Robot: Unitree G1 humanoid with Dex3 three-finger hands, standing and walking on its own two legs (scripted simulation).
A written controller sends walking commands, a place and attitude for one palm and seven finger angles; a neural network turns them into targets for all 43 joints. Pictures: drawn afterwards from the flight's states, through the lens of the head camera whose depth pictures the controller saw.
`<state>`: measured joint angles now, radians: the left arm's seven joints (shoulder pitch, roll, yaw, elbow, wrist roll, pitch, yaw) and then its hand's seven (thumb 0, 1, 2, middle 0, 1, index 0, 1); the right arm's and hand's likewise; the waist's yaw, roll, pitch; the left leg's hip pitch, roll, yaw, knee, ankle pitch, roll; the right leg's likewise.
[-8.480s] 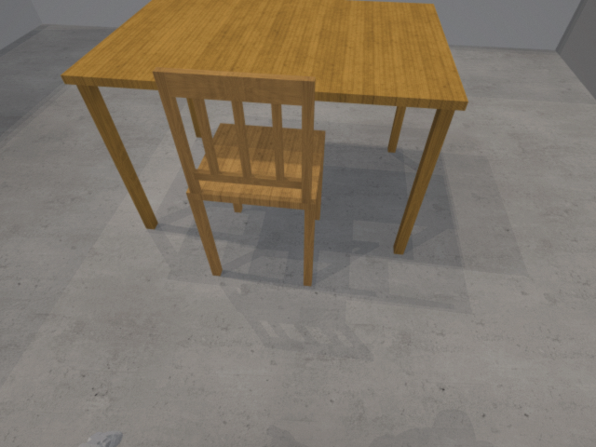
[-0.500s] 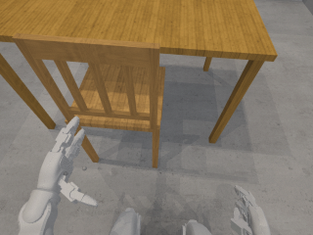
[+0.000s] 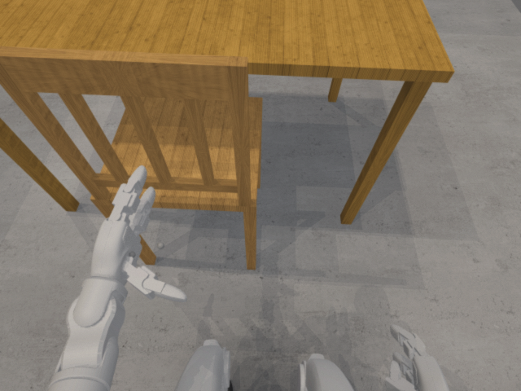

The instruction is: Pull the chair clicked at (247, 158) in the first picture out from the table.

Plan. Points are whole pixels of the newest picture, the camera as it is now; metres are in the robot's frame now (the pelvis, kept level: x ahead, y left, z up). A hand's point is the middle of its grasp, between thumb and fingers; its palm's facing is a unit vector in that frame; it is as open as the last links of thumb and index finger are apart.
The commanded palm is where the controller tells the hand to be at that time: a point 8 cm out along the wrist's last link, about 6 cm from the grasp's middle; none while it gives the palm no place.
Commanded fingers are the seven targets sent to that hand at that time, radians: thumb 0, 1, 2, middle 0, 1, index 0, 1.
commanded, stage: aim the fingers beside a spindle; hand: left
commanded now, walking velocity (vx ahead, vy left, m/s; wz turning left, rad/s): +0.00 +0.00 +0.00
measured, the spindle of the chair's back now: (150, 143) +0.54 +0.23 +0.00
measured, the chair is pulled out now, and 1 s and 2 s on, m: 0.00 0.00 0.00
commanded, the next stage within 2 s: push the fingers through the gap in 1.28 s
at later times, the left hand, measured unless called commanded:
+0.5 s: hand (186, 221) +0.37 +0.13 +0.01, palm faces -0.06 -1.00 -0.02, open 16.9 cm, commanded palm +0.35 +0.18 +0.02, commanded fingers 0.00 -0.50 0.30 -0.06 -0.08 -0.06 -0.08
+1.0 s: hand (205, 211) +0.39 +0.11 +0.00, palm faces -0.04 -1.00 -0.04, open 16.9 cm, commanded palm +0.37 +0.16 +0.01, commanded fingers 0.00 -0.50 0.30 -0.06 -0.08 -0.06 -0.08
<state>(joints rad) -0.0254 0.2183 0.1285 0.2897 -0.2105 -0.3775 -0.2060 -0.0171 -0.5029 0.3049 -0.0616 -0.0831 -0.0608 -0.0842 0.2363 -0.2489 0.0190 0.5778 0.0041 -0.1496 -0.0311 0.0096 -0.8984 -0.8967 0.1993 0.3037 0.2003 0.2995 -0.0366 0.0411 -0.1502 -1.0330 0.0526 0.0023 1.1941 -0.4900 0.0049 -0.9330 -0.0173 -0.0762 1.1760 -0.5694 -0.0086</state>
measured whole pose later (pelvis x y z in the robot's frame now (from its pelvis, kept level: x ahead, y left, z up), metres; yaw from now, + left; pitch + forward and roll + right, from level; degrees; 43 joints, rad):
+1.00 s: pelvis -0.01 +0.00 -0.02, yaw -1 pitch +23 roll -1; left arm -0.36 0.17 0.11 0.62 -0.11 -0.47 -0.03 -0.02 -0.50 0.30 -0.06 -0.08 -0.06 -0.08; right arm 0.27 -0.24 0.01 0.60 -0.01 0.00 0.02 0.01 -0.90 -0.90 0.20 0.30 0.20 0.30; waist -0.08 0.04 -0.16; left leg -1.16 0.06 0.02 1.26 -0.50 0.00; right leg -1.08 -0.01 -0.05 1.27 -0.59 -0.01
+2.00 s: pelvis -0.01 +0.00 -0.03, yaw -1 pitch +25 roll -2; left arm -0.63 0.23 0.21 0.88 -0.09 -0.50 -0.03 -0.02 -0.50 0.30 -0.06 -0.08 -0.07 -0.09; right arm 0.27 -0.24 0.01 0.64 -0.03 0.01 0.01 0.00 -0.90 -0.90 0.20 0.30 0.20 0.30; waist -0.12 0.05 -0.17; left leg -1.23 0.06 0.01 1.30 -0.50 0.00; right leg -1.14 -0.01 -0.06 1.29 -0.58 -0.01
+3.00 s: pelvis +0.00 +0.01 -0.03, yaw -3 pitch +29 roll -4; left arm -0.83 0.32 0.31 1.07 -0.04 -0.51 -0.03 -0.02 -0.50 0.30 -0.06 -0.08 -0.06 -0.08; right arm 0.31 -0.23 0.02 0.63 -0.06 0.11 0.04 0.00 -0.90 -0.90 0.20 0.30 0.20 0.30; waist -0.17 0.05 -0.16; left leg -1.29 0.07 0.01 1.32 -0.52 0.02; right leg -1.20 0.00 -0.06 1.28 -0.58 0.00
